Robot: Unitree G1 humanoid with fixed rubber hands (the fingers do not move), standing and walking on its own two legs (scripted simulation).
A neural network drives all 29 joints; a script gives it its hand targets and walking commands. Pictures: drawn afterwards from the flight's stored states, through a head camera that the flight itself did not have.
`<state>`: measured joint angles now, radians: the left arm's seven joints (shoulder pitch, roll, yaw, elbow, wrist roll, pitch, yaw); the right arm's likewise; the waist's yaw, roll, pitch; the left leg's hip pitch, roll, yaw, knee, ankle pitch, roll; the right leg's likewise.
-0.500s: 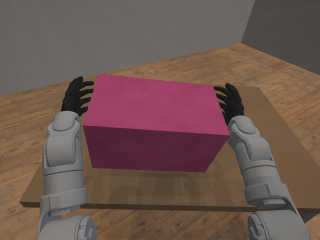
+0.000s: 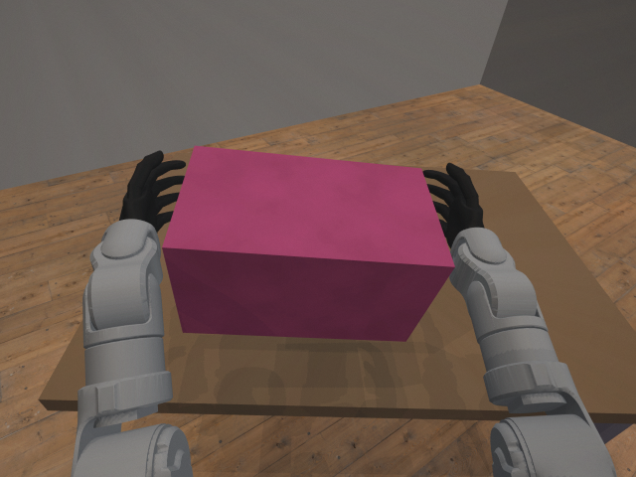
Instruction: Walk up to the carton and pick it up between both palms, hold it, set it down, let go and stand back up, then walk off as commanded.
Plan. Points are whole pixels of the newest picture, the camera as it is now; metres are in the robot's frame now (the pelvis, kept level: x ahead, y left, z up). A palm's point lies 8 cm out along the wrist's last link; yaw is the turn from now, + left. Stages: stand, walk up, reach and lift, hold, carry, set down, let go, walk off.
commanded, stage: hold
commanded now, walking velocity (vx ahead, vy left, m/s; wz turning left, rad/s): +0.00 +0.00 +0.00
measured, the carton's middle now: (305, 248) +0.37 +0.00 +0.14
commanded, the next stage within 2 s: set down in 0.72 s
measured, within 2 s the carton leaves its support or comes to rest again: neither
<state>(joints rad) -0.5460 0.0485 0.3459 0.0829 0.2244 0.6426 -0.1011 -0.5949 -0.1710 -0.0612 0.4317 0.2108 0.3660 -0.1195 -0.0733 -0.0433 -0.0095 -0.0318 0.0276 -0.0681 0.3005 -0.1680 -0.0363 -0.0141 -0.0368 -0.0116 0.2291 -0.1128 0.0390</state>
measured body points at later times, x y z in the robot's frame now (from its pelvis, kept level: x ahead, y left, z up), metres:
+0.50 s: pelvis +0.00 +0.00 +0.00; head -0.04 +0.02 +0.45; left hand +0.37 +0.19 +0.20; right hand +0.37 -0.19 +0.19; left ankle +0.01 +0.14 -0.75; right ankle +0.02 -0.15 -0.75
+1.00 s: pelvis +0.00 +0.00 +0.00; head -0.05 +0.01 +0.45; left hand +0.37 +0.19 +0.22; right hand +0.37 -0.19 +0.19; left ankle +0.01 +0.14 -0.75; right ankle +0.02 -0.15 -0.75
